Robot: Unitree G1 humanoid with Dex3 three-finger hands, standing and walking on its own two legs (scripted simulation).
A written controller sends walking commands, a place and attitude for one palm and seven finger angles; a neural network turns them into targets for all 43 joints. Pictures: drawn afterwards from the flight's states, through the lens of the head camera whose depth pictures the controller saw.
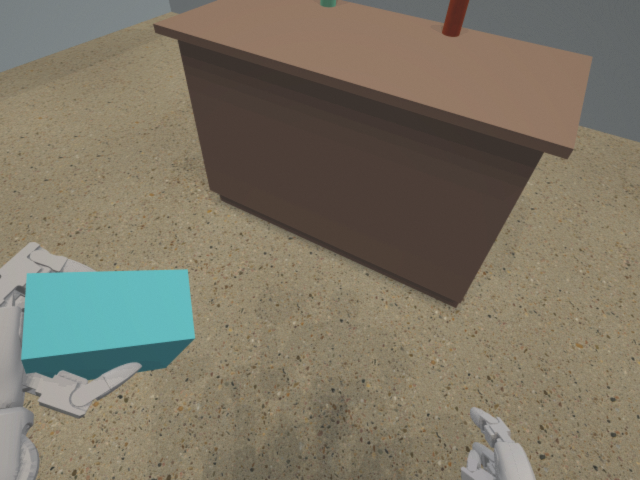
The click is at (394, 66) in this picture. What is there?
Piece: table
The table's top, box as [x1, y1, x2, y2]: [153, 0, 592, 158]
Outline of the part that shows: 153,24 155,32 564,158 567,158 573,149 592,57 462,27 458,36 449,37 441,33 443,23 342,0 336,0 336,5 334,7 323,7 319,4 319,0 217,0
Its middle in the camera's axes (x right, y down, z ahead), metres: +0.16 -0.61 +1.22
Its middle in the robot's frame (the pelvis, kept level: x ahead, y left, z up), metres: +1.33 -0.09 +0.01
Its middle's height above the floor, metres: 0.78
